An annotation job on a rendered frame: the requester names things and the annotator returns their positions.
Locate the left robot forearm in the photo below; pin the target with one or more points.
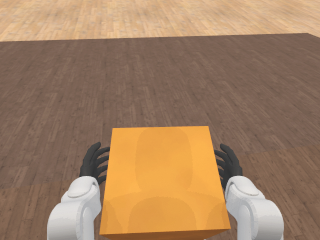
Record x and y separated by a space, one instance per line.
73 218

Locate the robot right hand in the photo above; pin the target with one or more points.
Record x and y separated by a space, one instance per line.
231 165

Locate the robot left hand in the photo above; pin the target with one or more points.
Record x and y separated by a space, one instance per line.
90 163

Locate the carton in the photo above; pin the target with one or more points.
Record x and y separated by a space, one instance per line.
163 183

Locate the right robot forearm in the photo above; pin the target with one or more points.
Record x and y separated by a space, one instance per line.
257 218

